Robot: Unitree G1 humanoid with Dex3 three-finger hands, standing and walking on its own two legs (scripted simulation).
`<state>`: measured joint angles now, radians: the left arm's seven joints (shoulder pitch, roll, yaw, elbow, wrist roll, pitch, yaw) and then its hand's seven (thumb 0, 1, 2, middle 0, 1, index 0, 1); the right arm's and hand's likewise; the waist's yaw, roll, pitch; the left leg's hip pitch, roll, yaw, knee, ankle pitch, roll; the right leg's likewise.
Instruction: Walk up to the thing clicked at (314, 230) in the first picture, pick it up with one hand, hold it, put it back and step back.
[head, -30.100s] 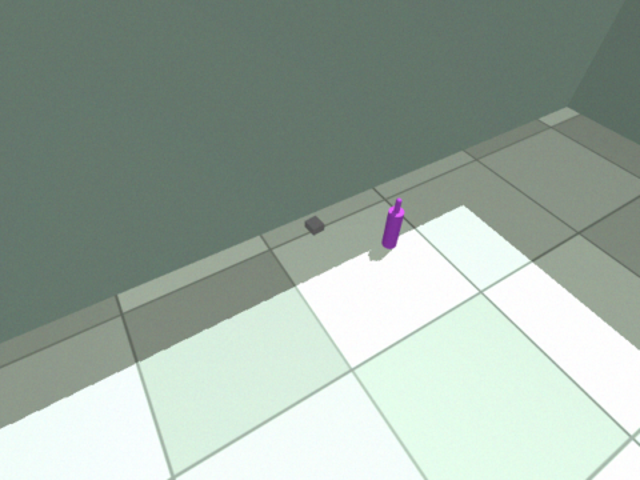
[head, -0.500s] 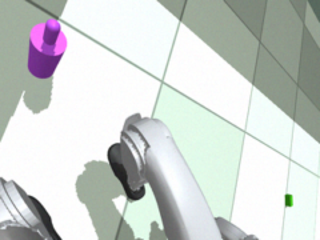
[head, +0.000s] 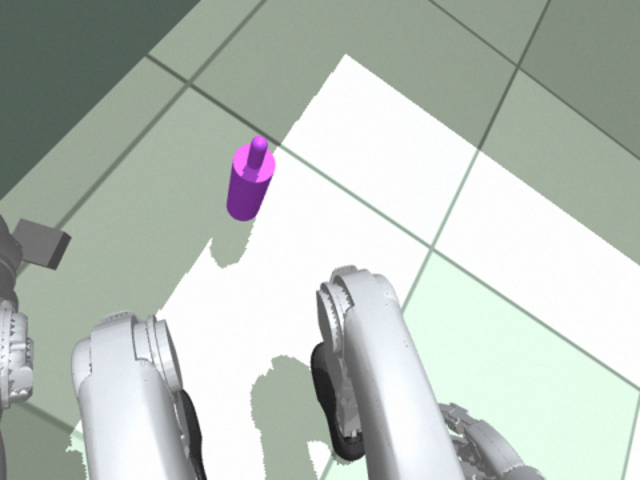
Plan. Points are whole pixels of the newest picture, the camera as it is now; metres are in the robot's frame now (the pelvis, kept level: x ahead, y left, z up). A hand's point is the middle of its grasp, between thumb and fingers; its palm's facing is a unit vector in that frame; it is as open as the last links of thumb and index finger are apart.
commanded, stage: withdraw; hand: left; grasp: from above
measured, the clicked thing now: (38, 244) +0.46 +0.34 -0.32
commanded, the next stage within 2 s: home in 0.28 s
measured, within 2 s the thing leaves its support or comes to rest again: neither
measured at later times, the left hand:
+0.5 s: hand out of the picture +0.46 +0.35 -0.16, palm faces -0.48 -0.07 -0.87, open 13.4 cm
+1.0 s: hand out of the picture +0.32 +0.29 +0.03, palm faces -0.26 -0.67 -0.69, open 7.8 cm
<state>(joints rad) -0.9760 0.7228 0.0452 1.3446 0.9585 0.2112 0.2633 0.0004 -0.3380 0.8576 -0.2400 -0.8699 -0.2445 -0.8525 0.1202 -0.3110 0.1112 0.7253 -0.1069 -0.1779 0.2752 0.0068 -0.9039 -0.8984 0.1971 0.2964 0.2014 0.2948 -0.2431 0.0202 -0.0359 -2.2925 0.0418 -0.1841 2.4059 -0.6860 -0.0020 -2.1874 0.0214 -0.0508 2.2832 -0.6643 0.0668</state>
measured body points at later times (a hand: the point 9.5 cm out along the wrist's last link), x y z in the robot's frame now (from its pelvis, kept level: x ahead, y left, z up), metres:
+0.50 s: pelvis +0.00 +0.00 -0.01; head +0.25 +0.09 +0.35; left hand +0.48 +0.35 -0.11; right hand +0.05 -0.28 -0.10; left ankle +0.08 +0.13 -0.30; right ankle +0.11 -0.14 -0.30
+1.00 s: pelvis +0.00 +0.00 +0.14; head +0.18 +0.06 +0.55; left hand +0.33 +0.33 +0.07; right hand +0.20 -0.24 +0.02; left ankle +0.07 +0.13 -0.30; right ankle +0.11 -0.14 -0.30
